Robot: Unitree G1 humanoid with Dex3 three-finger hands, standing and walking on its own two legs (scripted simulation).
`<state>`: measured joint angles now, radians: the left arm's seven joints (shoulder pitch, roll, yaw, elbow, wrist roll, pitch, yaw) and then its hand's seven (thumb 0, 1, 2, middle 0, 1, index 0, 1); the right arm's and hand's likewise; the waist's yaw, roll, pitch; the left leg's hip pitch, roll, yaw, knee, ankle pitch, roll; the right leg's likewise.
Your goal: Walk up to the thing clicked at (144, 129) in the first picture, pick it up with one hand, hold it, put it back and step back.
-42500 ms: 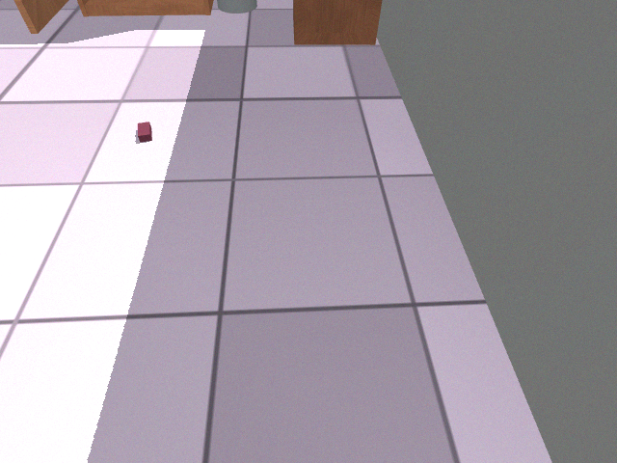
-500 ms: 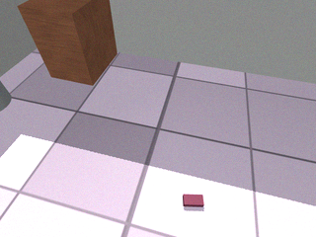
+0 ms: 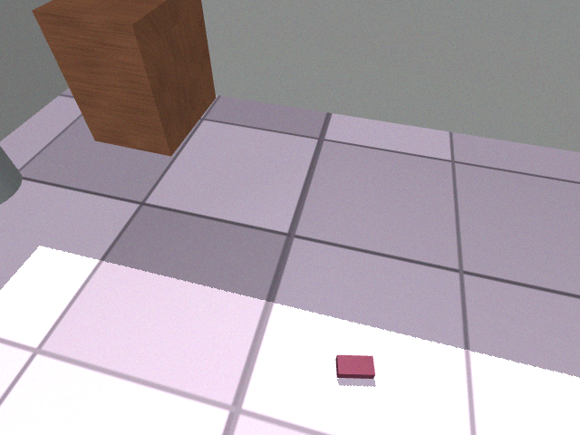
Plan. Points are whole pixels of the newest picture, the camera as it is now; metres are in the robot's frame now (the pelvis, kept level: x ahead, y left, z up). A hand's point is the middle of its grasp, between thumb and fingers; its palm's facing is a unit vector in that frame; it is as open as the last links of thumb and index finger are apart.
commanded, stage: stand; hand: right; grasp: from above
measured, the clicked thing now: (354, 366) +0.46 -0.22 -0.76
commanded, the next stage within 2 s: rise first in 0.72 s
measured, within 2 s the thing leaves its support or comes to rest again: neither
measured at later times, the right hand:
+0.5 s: hand out of the picture +0.07 -0.25 -0.16, palm faces -0.04 +0.94 -0.34, open 7.4 cm
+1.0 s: hand out of the picture +0.14 -0.25 -0.16, palm faces +0.02 +0.95 -0.32, open 8.1 cm
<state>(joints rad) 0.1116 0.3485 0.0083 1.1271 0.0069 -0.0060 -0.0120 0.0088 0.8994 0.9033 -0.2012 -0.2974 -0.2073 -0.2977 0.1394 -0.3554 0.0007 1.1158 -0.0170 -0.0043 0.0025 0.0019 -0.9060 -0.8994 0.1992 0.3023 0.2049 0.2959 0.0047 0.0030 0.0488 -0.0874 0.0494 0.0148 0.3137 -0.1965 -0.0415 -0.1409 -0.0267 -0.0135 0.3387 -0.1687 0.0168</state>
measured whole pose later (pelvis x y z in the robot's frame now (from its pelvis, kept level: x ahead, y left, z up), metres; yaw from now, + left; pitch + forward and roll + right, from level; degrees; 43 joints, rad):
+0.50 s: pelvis +0.01 +0.00 +0.00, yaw +0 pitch -1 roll +0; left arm 0.11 0.35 0.01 1.12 0.01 -0.01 -0.01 0.01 0.90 0.90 -0.20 -0.30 -0.21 -0.30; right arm 0.13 -0.36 0.00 1.11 -0.02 -0.01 0.00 0.00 -0.91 -0.90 0.20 0.30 0.20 0.30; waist 0.00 0.00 0.05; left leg -0.09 0.05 0.02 0.31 -0.21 -0.04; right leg -0.14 -0.03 -0.01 0.34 -0.18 0.02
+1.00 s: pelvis -0.01 +0.00 -0.01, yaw +0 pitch +4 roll +0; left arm 0.17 0.28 0.01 0.85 -0.04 -0.03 0.03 0.01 0.90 0.90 -0.20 -0.30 -0.21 -0.30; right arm -0.04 -0.34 -0.11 1.07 -0.04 -0.02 0.01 0.00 -0.67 -0.91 0.20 0.51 0.19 0.52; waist 0.02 0.01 0.05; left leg -0.31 0.04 0.02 0.50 -0.27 -0.03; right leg -0.36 -0.04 0.00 0.51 -0.23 0.02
